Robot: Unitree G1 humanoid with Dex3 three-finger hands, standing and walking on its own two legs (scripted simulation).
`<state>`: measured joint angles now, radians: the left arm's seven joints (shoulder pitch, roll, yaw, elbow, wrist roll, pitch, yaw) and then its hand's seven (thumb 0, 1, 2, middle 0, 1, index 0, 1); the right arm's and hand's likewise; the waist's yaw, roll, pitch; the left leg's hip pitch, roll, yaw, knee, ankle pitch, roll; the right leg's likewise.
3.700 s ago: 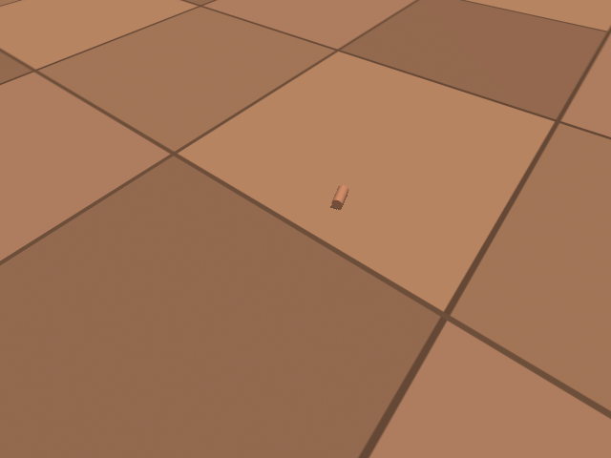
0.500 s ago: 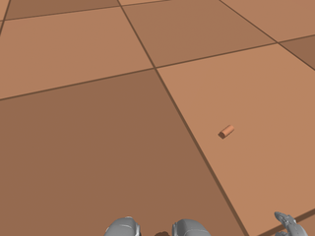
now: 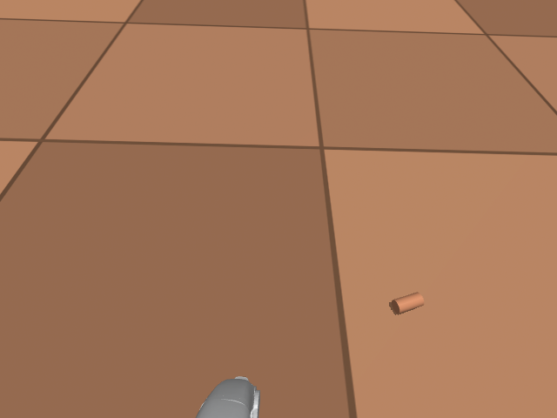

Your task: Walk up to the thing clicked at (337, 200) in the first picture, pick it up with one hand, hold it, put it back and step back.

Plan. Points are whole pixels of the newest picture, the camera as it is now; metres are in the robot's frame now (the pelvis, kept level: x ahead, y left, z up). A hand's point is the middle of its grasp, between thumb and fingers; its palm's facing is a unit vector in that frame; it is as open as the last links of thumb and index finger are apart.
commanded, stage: walk up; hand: left
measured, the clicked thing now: (407, 302) +0.65 -0.42 -0.74
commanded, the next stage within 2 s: none
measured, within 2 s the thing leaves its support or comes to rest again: neither
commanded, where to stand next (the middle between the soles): +0.39 -0.78 m, yaw +21 degrees
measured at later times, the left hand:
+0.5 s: hand (259, 358) +0.23 +0.08 -0.15, palm faces +0.11 -0.91 -0.40, open 7.4 cm
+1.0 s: hand (367, 402) +0.19 -0.12 -0.19, palm faces +0.18 -0.94 -0.27, open 7.4 cm
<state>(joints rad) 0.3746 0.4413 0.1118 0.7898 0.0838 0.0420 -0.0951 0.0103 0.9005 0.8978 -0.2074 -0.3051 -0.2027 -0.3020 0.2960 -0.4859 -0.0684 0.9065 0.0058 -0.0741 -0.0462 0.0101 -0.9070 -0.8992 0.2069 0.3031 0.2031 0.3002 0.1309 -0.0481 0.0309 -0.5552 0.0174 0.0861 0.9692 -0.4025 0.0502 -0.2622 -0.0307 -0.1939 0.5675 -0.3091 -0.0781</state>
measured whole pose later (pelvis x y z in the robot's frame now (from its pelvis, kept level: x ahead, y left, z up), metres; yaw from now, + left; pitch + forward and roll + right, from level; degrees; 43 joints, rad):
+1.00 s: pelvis +0.21 -0.38 -0.02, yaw +16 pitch -3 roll +1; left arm 0.30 0.44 0.09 0.76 0.08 0.11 -0.09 0.01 0.90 0.90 -0.20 -0.30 -0.20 -0.30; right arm 0.37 -0.43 -0.04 0.89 -0.01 -0.08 -0.10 0.01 -0.90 -0.90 0.21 0.30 0.21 0.30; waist 0.01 -0.14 0.11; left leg -0.38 0.01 0.06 0.72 -0.29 0.04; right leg -0.53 0.02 0.06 1.16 -0.44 0.00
